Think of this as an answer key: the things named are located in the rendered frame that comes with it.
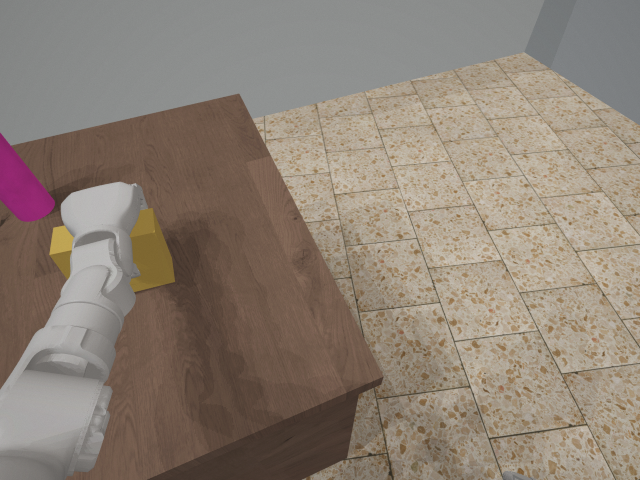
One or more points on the robot left upper arm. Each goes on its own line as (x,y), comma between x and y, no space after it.
(52,425)

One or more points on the sponge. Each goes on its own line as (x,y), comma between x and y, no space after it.
(150,252)

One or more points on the left robot hand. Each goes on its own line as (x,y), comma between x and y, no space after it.
(116,204)

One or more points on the robot left forearm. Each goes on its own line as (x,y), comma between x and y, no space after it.
(80,335)

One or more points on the table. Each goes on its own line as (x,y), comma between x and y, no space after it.
(249,366)

